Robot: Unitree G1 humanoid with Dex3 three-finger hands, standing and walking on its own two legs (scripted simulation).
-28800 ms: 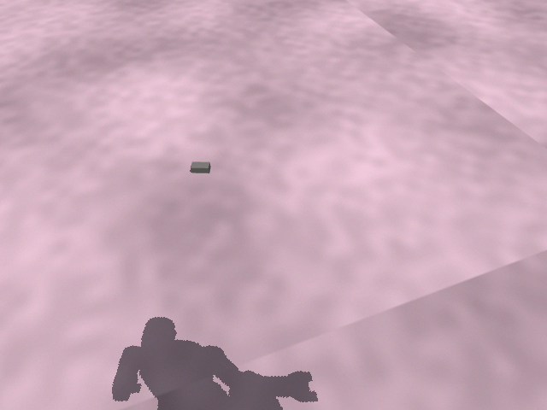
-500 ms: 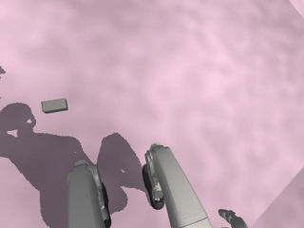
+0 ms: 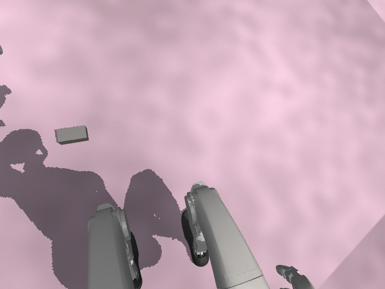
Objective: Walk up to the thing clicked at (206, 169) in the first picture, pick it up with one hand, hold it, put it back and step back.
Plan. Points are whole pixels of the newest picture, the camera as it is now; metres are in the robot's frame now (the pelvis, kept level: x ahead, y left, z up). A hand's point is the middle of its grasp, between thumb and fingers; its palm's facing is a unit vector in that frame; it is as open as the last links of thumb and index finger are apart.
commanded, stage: withdraw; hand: left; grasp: from above
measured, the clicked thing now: (73, 135) +0.57 +0.25 -0.51
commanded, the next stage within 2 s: approach in 0.50 s
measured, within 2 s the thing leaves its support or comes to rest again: neither
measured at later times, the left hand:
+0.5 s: hand (44, 118) +0.54 +0.26 -0.25, palm faces -0.41 -0.06 -0.91, open 14.0 cm
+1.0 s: hand (59, 127) +0.54 +0.24 -0.33, palm faces -0.54 -0.05 -0.84, open 13.5 cm
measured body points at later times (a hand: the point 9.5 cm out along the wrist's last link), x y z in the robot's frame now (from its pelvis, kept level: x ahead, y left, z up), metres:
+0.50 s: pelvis -0.01 -0.01 -0.12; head +0.26 +0.04 +0.24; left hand +0.56 +0.26 -0.20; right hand +0.00 -0.29 -0.21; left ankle +0.07 +0.10 -0.49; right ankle +0.10 -0.14 -0.49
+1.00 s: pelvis -0.01 -0.01 -0.17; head +0.27 +0.06 +0.17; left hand +0.57 +0.24 -0.28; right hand -0.01 -0.28 -0.24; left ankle +0.07 +0.10 -0.49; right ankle +0.10 -0.14 -0.49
